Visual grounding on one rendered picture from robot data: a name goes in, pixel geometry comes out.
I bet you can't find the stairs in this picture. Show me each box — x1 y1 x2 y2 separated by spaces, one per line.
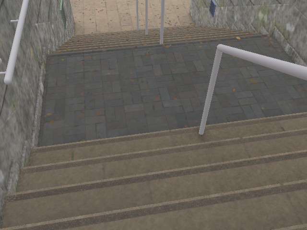
52 24 260 54
0 112 307 230

